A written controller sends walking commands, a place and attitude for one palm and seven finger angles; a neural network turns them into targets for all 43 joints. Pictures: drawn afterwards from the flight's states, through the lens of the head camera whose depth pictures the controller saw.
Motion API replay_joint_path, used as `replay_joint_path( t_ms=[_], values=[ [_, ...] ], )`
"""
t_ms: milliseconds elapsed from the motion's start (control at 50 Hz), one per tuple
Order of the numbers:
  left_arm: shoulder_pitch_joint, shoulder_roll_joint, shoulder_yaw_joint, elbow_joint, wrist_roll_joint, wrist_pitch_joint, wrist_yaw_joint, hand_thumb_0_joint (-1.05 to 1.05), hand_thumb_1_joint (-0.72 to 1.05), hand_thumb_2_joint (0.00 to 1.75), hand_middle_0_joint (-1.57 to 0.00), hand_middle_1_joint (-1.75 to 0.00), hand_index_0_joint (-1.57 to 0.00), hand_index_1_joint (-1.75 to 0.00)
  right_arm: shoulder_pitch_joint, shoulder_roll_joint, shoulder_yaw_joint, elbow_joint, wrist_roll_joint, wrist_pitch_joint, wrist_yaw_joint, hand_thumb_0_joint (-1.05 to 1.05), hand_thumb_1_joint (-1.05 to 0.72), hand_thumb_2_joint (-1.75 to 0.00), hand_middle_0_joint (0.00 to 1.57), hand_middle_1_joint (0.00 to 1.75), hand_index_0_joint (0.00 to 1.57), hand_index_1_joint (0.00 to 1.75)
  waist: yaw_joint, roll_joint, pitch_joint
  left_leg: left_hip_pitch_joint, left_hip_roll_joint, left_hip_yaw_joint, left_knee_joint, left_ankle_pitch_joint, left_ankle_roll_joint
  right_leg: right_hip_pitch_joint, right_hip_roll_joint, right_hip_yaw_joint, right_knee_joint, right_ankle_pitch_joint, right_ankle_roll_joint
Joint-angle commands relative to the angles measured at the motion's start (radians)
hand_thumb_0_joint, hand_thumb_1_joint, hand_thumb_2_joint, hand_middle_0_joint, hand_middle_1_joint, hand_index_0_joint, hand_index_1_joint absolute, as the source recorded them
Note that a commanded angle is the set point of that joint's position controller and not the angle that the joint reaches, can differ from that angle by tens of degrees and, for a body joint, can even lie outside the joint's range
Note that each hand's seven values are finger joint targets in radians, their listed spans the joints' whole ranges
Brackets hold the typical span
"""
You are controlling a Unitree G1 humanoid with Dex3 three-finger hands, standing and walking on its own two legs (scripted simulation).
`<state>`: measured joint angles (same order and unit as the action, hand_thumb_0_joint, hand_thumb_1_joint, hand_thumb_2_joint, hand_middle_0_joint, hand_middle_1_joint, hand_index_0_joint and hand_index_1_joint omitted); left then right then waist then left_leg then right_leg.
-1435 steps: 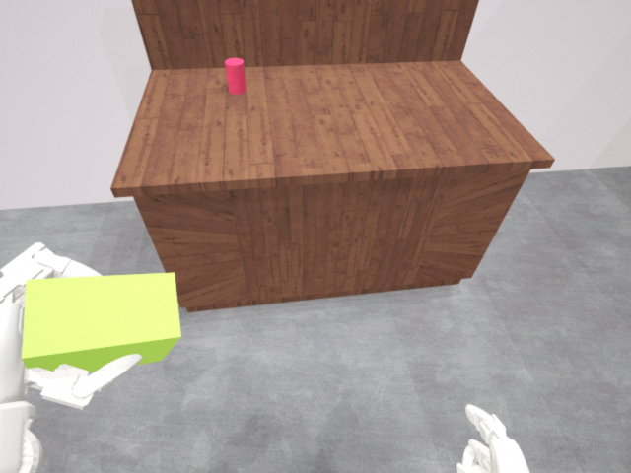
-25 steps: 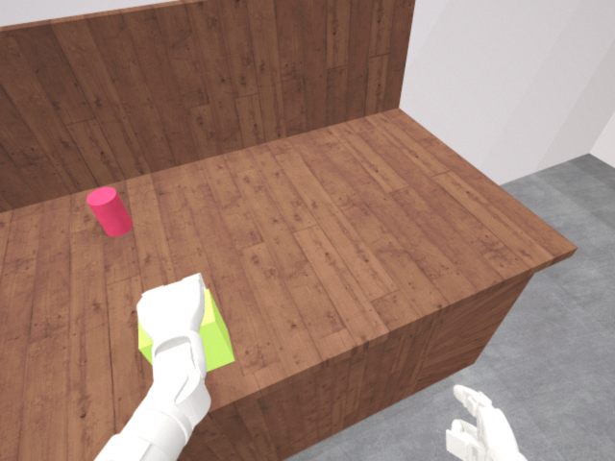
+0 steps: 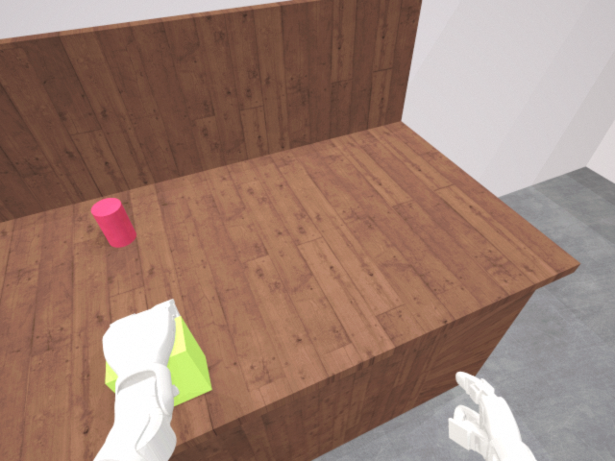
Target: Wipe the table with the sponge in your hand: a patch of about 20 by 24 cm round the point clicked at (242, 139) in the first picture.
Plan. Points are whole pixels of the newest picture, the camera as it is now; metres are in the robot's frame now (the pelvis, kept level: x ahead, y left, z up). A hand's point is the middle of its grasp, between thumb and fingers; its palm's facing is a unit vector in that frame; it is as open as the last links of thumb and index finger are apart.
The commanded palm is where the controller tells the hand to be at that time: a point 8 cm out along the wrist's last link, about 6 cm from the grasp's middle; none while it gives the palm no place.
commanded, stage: slide back across to the middle lane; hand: left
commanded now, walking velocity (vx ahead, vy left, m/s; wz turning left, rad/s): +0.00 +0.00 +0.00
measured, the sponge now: (166, 374) +0.24 +0.25 -0.06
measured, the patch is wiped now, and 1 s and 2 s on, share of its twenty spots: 1.00 1.00 1.00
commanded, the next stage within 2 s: wipe forward along the middle lane in 0.20 s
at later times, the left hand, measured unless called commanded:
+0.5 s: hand (152, 360) +0.25 +0.26 -0.02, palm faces -0.06 -0.10 -0.99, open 10.1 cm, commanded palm +0.22 +0.27 +0.01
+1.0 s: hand (147, 336) +0.28 +0.29 -0.02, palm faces -0.11 -0.01 -0.99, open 10.1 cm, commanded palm +0.26 +0.30 +0.00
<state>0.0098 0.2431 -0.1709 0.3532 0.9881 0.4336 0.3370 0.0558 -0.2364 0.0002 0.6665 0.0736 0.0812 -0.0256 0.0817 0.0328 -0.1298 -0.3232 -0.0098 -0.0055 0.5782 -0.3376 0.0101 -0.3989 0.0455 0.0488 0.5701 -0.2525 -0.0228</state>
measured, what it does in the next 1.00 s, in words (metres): shifts its weight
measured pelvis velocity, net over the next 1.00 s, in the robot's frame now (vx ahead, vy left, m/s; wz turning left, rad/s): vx -0.05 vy -0.03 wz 0.02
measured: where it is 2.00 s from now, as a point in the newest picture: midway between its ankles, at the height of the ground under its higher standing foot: outside the picture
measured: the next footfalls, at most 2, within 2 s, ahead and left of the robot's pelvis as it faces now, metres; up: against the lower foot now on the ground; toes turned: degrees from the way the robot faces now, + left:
none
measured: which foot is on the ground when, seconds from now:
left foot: down 0.00-1.00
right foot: down 0.00-1.00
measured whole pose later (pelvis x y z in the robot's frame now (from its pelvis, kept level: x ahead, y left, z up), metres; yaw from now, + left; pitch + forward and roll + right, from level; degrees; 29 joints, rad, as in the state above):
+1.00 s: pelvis -0.05 -0.03 -0.02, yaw +1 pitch +11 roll +1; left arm -0.39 0.40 -0.01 0.84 1.00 0.22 0.35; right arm 0.18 -0.27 -0.01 0.72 0.07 0.03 -0.07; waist 0.03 0.05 -0.14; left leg -0.62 0.00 -0.05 0.75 -0.34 0.01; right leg -0.69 0.06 0.01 0.73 -0.24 -0.06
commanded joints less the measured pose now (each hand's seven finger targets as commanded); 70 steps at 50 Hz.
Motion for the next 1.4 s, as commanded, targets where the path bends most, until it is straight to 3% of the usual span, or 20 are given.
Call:
replay_joint_path(
  t_ms=[0,200,320,380,420,480,540,580,660,700,760,780,860,880,960,980,1160,1200,1220,1380],
  values=[
    [-0.048,0.182,0.102,-0.038,0.015,0.037,-0.002,0.00,0.10,1.30,-1.20,-1.60,-1.20,-1.60,-0.173,-0.115,-0.039,-0.163,-0.003,-0.055,-0.009,0.00,-0.90,-0.90,0.20,0.30,0.20,0.30,0.026,-0.070,-0.105,-0.021,-0.033,-0.022,-0.071,0.208,0.013,0.153,-0.008,0.031,-0.080,0.226,-0.054],
    [-0.027,0.151,0.079,-0.062,0.018,0.031,0.004,0.00,0.10,1.30,-1.20,-1.60,-1.20,-1.60,-0.177,-0.114,-0.040,-0.169,-0.005,-0.060,-0.005,0.00,-0.90,-0.90,0.20,0.30,0.20,0.30,0.026,-0.059,-0.109,-0.021,-0.026,-0.033,-0.069,0.216,0.011,0.135,-0.003,0.012,-0.064,0.213,-0.059],
    [-0.112,0.135,0.055,-0.027,0.028,0.041,0.012,0.00,0.10,1.30,-1.20,-1.60,-1.20,-1.60,-0.170,-0.116,-0.040,-0.158,-0.004,-0.060,-0.009,0.00,-0.90,-0.90,0.20,0.30,0.20,0.30,0.010,-0.070,-0.105,-0.032,-0.022,-0.037,-0.061,0.182,0.009,0.086,0.003,-0.003,-0.055,0.145,-0.060],
    [-0.170,0.183,0.103,0.020,0.034,0.036,0.017,0.00,0.10,1.30,-1.20,-1.60,-1.20,-1.60,-0.158,-0.125,-0.041,-0.141,-0.006,-0.056,-0.017,0.00,-0.90,-0.90,0.20,0.30,0.20,0.30,0.007,-0.089,-0.087,-0.054,-0.024,-0.043,-0.057,0.160,0.008,0.065,0.006,0.011,-0.058,0.124,-0.064],
    [-0.191,0.147,0.061,0.046,0.042,0.033,0.015,0.00,0.10,1.30,-1.20,-1.60,-1.20,-1.60,-0.155,-0.119,-0.039,-0.141,-0.005,-0.058,-0.021,0.00,-0.90,-0.90,0.20,0.30,0.20,0.30,-0.003,-0.089,-0.090,-0.064,-0.028,-0.035,-0.050,0.145,0.010,0.054,0.001,0.001,-0.054,0.109,-0.057],
    [-0.249,0.225,0.130,0.098,0.048,0.014,0.019,0.00,0.10,1.30,-1.20,-1.60,-1.20,-1.60,-0.132,-0.131,-0.040,-0.124,-0.010,-0.058,-0.030,0.00,-0.90,-0.90,0.20,0.30,0.20,0.30,-0.002,-0.110,-0.101,-0.097,-0.030,-0.039,-0.042,0.119,0.010,0.047,0.003,0.019,-0.051,0.089,-0.059],
    [-0.305,0.211,0.108,0.165,0.060,-0.007,0.019,0.00,0.10,1.30,-1.20,-1.60,-1.20,-1.60,-0.106,-0.127,-0.040,-0.115,-0.011,-0.060,-0.038,0.00,-0.90,-0.90,0.20,0.30,0.20,0.30,-0.025,-0.136,-0.085,-0.131,-0.033,-0.028,-0.027,0.084,0.012,0.022,-0.004,0.014,-0.051,0.056,-0.047],
    [-0.333,0.284,0.171,0.206,0.058,-0.025,0.022,0.00,0.10,1.30,-1.20,-1.60,-1.20,-1.60,-0.093,-0.135,-0.040,-0.106,-0.014,-0.059,-0.046,0.00,-0.90,-0.90,0.20,0.30,0.20,0.30,-0.020,-0.154,-0.096,-0.166,-0.035,-0.029,-0.019,0.057,0.013,0.026,-0.005,0.038,-0.056,0.026,-0.045],
    [-0.429,0.276,0.137,0.295,0.074,-0.061,0.021,0.00,0.10,1.30,-1.20,-1.60,-1.20,-1.60,-0.065,-0.132,-0.039,-0.095,-0.013,-0.063,-0.055,0.00,-0.90,-0.90,0.20,0.30,0.20,0.30,-0.052,-0.146,-0.070,-0.216,-0.037,-0.015,0.001,-0.012,0.016,-0.032,-0.014,0.037,-0.064,-0.083,-0.032],
    [-0.436,0.305,0.165,0.314,0.056,-0.081,0.025,0.00,0.10,1.30,-1.20,-1.60,-1.20,-1.60,-0.045,-0.132,-0.042,-0.099,-0.012,-0.068,-0.056,0.00,-0.90,-0.90,0.20,0.30,0.20,0.30,-0.043,-0.119,-0.107,-0.239,-0.036,-0.006,0.014,-0.023,0.017,-0.016,-0.018,0.043,-0.058,-0.090,-0.029],
    [-0.447,0.306,0.163,0.387,0.049,-0.106,0.028,0.00,0.10,1.30,-1.20,-1.60,-1.20,-1.60,-0.025,-0.135,-0.044,-0.097,-0.011,-0.073,-0.056,0.00,-0.90,-0.90,0.20,0.30,0.20,0.30,-0.054,-0.163,-0.093,-0.296,-0.038,-0.002,0.033,-0.060,0.018,-0.033,-0.023,0.056,-0.066,-0.145,-0.018],
    [-0.472,0.355,0.206,0.394,0.042,-0.117,0.033,0.00,0.10,1.30,-1.20,-1.60,-1.20,-1.60,-0.016,-0.141,-0.045,-0.091,-0.011,-0.076,-0.056,0.00,-0.90,-0.90,0.20,0.30,0.20,0.30,-0.054,-0.152,-0.102,-0.308,-0.036,-0.003,0.039,-0.070,0.018,-0.036,-0.022,0.072,-0.069,-0.164,-0.019],
    [-0.550,0.376,0.196,0.449,0.055,-0.155,0.040,0.00,0.10,1.30,-1.20,-1.60,-1.20,-1.60,0.019,-0.142,-0.048,-0.085,-0.011,-0.086,-0.057,0.00,-0.90,-0.90,0.20,0.30,0.20,0.30,-0.073,-0.145,-0.110,-0.361,-0.033,0.004,0.063,-0.108,0.023,-0.059,-0.031,0.069,-0.059,-0.222,-0.010],
    [-0.554,0.418,0.238,0.463,0.049,-0.164,0.046,0.00,0.10,1.30,-1.20,-1.60,-1.20,-1.60,0.026,-0.146,-0.051,-0.079,-0.011,-0.089,-0.056,0.00,-0.90,-0.90,0.20,0.30,0.20,0.30,-0.066,-0.135,-0.117,-0.374,-0.033,0.002,0.071,-0.111,0.024,-0.061,-0.028,0.082,-0.060,-0.232,-0.013],
    [-0.586,0.428,0.232,0.516,0.031,-0.193,0.052,0.00,0.10,1.30,-1.20,-1.60,-1.20,-1.60,0.062,-0.150,-0.054,-0.073,-0.009,-0.101,-0.054,0.00,-0.90,-0.90,0.20,0.30,0.20,0.30,-0.079,-0.175,-0.143,-0.434,-0.029,0.008,0.103,-0.125,0.026,-0.037,-0.040,0.107,-0.059,-0.250,-0.003],
    [-0.625,0.485,0.274,0.515,0.028,-0.204,0.056,0.00,0.10,1.30,-1.20,-1.60,-1.20,-1.60,0.070,-0.157,-0.056,-0.064,-0.010,-0.101,-0.054,0.00,-0.90,-0.90,0.20,0.30,0.20,0.30,-0.083,-0.168,-0.162,-0.451,-0.028,0.007,0.114,-0.128,0.027,-0.036,-0.036,0.124,-0.057,-0.265,-0.004],
    [-0.680,0.563,0.291,0.616,0.015,-0.236,0.051,0.00,0.10,1.30,-1.20,-1.60,-1.20,-1.60,0.126,-0.171,-0.054,-0.054,-0.004,-0.125,-0.038,0.00,-0.90,-0.90,0.20,0.30,0.20,0.30,-0.102,-0.141,-0.177,-0.578,-0.023,-0.009,0.178,-0.153,0.027,-0.032,-0.052,0.171,-0.035,-0.309,-0.006],
    [-0.652,0.597,0.322,0.632,0.013,-0.245,0.048,0.00,0.10,1.30,-1.20,-1.60,-1.20,-1.60,0.144,-0.174,-0.057,-0.051,-0.003,-0.127,-0.034,0.00,-0.90,-0.90,0.20,0.30,0.20,0.30,-0.090,-0.123,-0.217,-0.588,-0.027,-0.004,0.187,-0.133,0.032,-0.014,-0.045,0.154,-0.013,-0.263,-0.005],
    [-0.697,0.581,0.297,0.618,0.013,-0.254,0.045,0.00,0.10,1.30,-1.20,-1.60,-1.20,-1.60,0.144,-0.174,-0.055,-0.055,-0.003,-0.132,-0.033,0.00,-0.90,-0.90,0.20,0.30,0.20,0.30,-0.110,-0.126,-0.204,-0.595,-0.023,-0.007,0.192,-0.145,0.031,-0.030,-0.051,0.161,-0.016,-0.268,-0.003],
    [-0.802,0.670,0.327,0.685,0.028,-0.273,0.038,0.00,0.10,1.30,-1.20,-1.60,-1.20,-1.60,0.187,-0.193,-0.052,-0.035,-0.004,-0.137,-0.026,0.00,-0.90,-0.90,0.20,0.30,0.20,0.30,-0.127,-0.105,-0.235,-0.631,-0.021,-0.004,0.218,-0.156,0.039,-0.084,-0.039,0.126,0.013,-0.279,-0.003]
  ],
)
